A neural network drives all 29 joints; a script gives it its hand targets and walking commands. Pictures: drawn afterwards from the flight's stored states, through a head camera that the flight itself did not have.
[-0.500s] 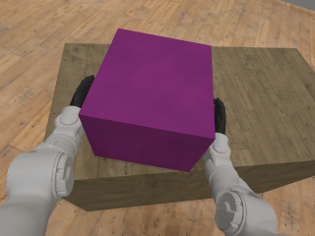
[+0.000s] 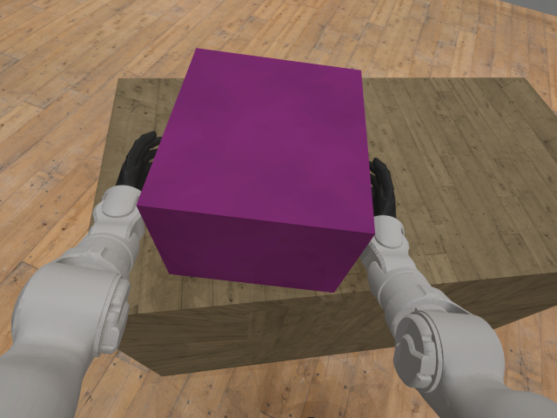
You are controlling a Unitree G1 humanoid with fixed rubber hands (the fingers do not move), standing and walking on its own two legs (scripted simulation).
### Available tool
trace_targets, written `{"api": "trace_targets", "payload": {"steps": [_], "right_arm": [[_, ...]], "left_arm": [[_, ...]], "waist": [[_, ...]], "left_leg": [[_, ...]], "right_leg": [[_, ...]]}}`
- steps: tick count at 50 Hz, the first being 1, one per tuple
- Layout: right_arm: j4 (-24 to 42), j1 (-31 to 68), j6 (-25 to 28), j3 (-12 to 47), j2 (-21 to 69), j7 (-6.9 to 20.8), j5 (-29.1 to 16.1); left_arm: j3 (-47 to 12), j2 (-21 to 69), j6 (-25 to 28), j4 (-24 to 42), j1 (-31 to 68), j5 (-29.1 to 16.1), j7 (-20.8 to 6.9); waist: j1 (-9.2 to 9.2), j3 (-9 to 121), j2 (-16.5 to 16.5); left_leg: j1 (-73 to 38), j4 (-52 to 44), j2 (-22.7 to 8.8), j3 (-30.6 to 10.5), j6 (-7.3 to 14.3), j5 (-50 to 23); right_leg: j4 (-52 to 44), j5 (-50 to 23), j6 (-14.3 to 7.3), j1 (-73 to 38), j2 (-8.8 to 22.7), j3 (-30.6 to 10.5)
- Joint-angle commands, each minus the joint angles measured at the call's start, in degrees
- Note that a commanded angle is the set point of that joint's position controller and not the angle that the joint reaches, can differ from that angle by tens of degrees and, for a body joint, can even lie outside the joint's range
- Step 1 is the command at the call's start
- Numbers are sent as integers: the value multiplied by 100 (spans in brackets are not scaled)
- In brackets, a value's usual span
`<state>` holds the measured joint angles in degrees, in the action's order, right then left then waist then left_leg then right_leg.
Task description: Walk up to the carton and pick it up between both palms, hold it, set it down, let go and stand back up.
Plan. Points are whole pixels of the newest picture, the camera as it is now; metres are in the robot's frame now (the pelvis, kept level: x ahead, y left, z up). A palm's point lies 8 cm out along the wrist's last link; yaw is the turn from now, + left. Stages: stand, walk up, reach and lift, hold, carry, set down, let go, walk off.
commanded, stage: set down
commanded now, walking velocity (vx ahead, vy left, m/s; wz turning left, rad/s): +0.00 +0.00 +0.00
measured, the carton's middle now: (265, 171) +0.50 -0.01 +0.02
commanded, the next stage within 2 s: none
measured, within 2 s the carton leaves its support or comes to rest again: neither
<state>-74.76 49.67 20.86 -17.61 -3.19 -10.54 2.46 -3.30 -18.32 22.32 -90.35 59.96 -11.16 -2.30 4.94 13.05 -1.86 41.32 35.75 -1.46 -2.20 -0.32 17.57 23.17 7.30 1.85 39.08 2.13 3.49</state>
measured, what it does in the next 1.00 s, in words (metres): stands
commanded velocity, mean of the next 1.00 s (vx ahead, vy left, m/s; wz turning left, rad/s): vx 0.00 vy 0.00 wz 0.00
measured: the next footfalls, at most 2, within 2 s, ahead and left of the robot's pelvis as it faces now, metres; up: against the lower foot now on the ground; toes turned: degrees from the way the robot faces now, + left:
none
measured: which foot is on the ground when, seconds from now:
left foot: down 0.00-1.00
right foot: down 0.00-1.00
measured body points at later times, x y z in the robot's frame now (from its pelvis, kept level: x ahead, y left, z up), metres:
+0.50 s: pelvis -0.04 +0.00 -0.01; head +0.04 +0.02 +0.43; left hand +0.43 +0.22 +0.06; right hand +0.39 -0.20 +0.04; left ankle -0.03 +0.10 -0.73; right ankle +0.01 -0.17 -0.72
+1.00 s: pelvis -0.04 +0.00 -0.01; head +0.01 +0.02 +0.44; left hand +0.43 +0.23 +0.10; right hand +0.38 -0.21 +0.07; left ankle -0.03 +0.10 -0.73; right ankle +0.01 -0.17 -0.72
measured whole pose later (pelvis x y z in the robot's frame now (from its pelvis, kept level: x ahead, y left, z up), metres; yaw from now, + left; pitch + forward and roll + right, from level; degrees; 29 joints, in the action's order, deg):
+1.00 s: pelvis -0.04 +0.00 -0.01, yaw +0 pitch +17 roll -3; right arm -69.8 49.3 13.2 -7.2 -8.2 -10.7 -11.1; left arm -13.7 -26.2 14.3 -84.8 61.1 -23.2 -6.1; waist 4.9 11.6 -0.9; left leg 40.3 40.8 -1.6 -2.2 0.5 17.5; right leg 29.6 7.6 1.9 38.8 2.1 3.4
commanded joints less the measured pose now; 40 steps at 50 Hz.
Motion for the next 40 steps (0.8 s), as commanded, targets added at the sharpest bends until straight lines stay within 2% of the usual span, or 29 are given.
{"api": "trace_targets", "payload": {"steps": [1, 4, 5, 6, 7, 8, 9, 10, 13, 15, 16, 17, 18, 19, 21, 22, 24, 25, 26, 27, 28, 30, 31, 35, 36, 37, 38, 39, 40], "right_arm": [[375, 3143, 145, 276, -1123, 61, -494], [352, 3138, 160, 358, -1457, 70, -672], [254, 3157, 163, 397, -1542, 72, -734], [294, 3050, 188, 416, -1586, 74, -791], [44, 3096, 137, 435, -1571, 87, -830], [86, 3140, 136, 513, -1527, 92, -869], [73, 2967, 153, 548, -1519, 85, -897], [206, 2937, 188, 527, -1642, 88, -958], [259, 2974, 201, 527, -1757, 108, -1066], [320, 2933, 191, 594, -1838, 111, -1123], [239, 3101, 116, 508, -1871, 106, -1098], [431, 3152, 68, 556, -1864, 119, -1136], [330, 2928, 51, 604, -1827, 114, -1145], [442, 3194, -39, 456, -1977, 120, -1128], [557, 3062, -119, 608, -1872, 119, -1242], [818, 3169, -165, 634, -1913, 118, -1289], [1047, 3257, -258, 770, -1825, 131, -1404], [1001, 3183, -303, 758, -1814, 132, -1373], [1282, 3334, -362, 709, -1919, 129, -1407], [1166, 3230, -389, 744, -1886, 123, -1404], [1239, 2999, -386, 885, -1738, 113, -1459], [1322, 2802, -372, 907, -1759, 94, -1498], [1295, 2854, -421, 791, -1806, 64, -1472], [1164, 2751, -552, 950, -1765, 23, -1601], [1541, 2778, -540, 873, -1869, 0, -1591], [1387, 2683, -528, 922, -1864, -6, -1648], [1474, 2647, -550, 1037, -1776, -6, -1716], [1693, 2730, -550, 968, -1879, -15, -1711], [1477, 2669, -579, 1099, -1788, -4, -1754]], "left_arm": [[-683, -862, 311, 544, 3568, -937, 66], [-682, -1170, 313, 733, 3526, -1007, 109], [-727, -1181, 288, 568, 3523, -1035, 108], [-722, -1225, 286, 818, 3437, -1012, 131], [-842, -1155, 269, 516, 3442, -1115, 121], [-834, -1222, 276, 440, 3426, -1087, 100], [-881, -1191, 284, 571, 3300, -1154, 86], [-902, -1218, 264, 826, 3294, -1140, 107], [-933, -1305, 240, 870, 3295, -1211, 109], [-972, -1322, 167, 634, 3107, -1293, 70], [-1064, -1356, 163, 508, 3353, -1334, 52], [-1117, -1340, 134, 462, 3357, -1426, 37], [-1102, -1358, 111, 394, 3108, -1401, 16], [-1180, -1499, 84, 538, 3328, -1508, 23], [-1212, -1558, 32, 481, 3198, -1549, -15], [-1251, -1662, 17, 816, 3219, -1631, -9], [-1333, -1751, -22, 696, 3173, -1788, -68], [-1379, -1671, 11, 565, 3183, -1842, -87], [-1401, -1874, -6, 806, 3195, -1924, -80], [-1507, -1791, -2, 541, 3097, -1977, -114], [-1441, -1797, -37, 625, 2863, -1925, -161], [-1350, -1811, -49, 807, 2681, -1825, -203], [-1333, -1942, -72, 1067, 2836, -1864, -228], [-1212, -1956, -231, 793, 2693, -1767, -330], [-1135, -2024, -264, 1192, 2652, -1745, -323], [-1191, -1964, -299, 1067, 2631, -1782, -334], [-1086, -2026, -329, 1032, 2539, -1757, -363], [-1096, -2095, -349, 1262, 2709, -1728, -351], [-1123, -1975, -386, 937, 2619, -1749, -376]], "waist": [[724, 4308, -895], [635, 4466, -946], [655, 4380, -934], [604, 4493, -1036], [676, 4313, -981], [565, 4183, -951], [613, 4162, -881], [586, 4325, -994], [555, 4240, -1080], [564, 4059, -907], [650, 3966, -926], [620, 3874, -841], [563, 3636, -809], [649, 3713, -797], [611, 3543, -736], [560, 3594, -706], [543, 3654, -521], [631, 3554, -433], [626, 3697, -440], [707, 3470, -381], [592, 3399, -368], [595, 3542, -432], [657, 3698, -451], [605, 3342, -371], [605, 3632, -409], [685, 3423, -466], [544, 3411, -360], [613, 3591, -436], [540, 3290, -411]], "left_leg": [[-1775, 709, 131, 138, -755, -4295], [-1925, 775, 134, 125, -792, -4474], [-1904, 808, 130, 98, -806, -4443], [-2131, 758, 87, 44, -853, -4593], [-2102, 780, 57, -6, -823, -4465], [-2005, 735, 84, 32, -789, -4209], [-2033, 721, 78, -1, -766, -4145], [-2182, 691, 83, -59, -789, -4198], [-2259, 719, 75, -67, -838, -4126], [-2121, 693, 108, -44, -770, -3906], [-2014, 619, 121, -38, -755, -3567], [-1875, 580, 138, -38, -697, -3239], [-1784, 509, 136, -61, -656, -2923], [-1739, 426, 126, -36, -630, -2754], [-1657, 366, 159, -20, -555, -2416], [-1682, 351, 155, -13, -517, -2463], [-1448, 359, 233, 67, -407, -2153], [-1262, 311, 263, 83, -350, -1828], [-1266, 295, 274, 112, -307, -1750], [-1197, 280, 268, 64, -287, -1637], [-1229, 254, 269, 75, -233, -1616], [-1411, 291, 298, 97, -234, -1848], [-1474, 277, 308, 106, -249, -1927], [-1509, 169, 323, 161, -197, -1935], [-1740, 166, 305, 161, -237, -2193], [-1814, 167, 289, 139, -253, -2259], [-1832, 148, 288, 170, -218, -2229], [-1912, 162, 316, 215, -255, -2365], [-1818, 148, 309, 189, -235, -2276]], "right_leg": [[1118, -2303, -289, -1615, -302, -7], [1170, -2461, -265, -1580, -328, 14], [1201, -2372, -272, -1477, -343, 27], [1185, -2365, -256, -1397, -367, 38], [1183, -2121, -256, -1152, -369, 48], [1164, -1979, -246, -1201, -355, 49], [1185, -1993, -240, -1221, -366, 68], [1204, -2024, -226, -1126, -371, 69], [1198, -1891, -227, -987, -402, 129], [1193, -1847, -212, -1001, -380, 107], [1218, -1608, -188, -986, -378, 148], [1205, -1447, -184, -906, -356, 144], [1218, -1307, -176, -1011, -345, 133], [1220, -1244, -174, -943, -327, 174], [1204, -1082, -158, -1109, -328, 173], [1245, -1143, -156, -1126, -321, 158], [1260, -1102, -137, -1355, -307, 118], [1272, -1023, -127, -1429, -309, 144], [1319, -1056, -109, -1440, -292, 142], [1328, -934, -89, -1414, -294, 160], [1323, -955, -87, -1523, -301, 124], [1320, -1123, -102, -1730, -318, 151], [1301, -1214, -106, -1834, -348, 141], [1185, -1013, -96, -1896, -362, 112], [1151, -1219, -100, -1996, -381, 128], [1118, -1169, -114, -1916, -390, 155], [1073, -1104, -108, -1983, -390, 127], [1059, -1259, -137, -2075, -388, 120], [1067, -1111, -126, -2010, -398, 106]]}}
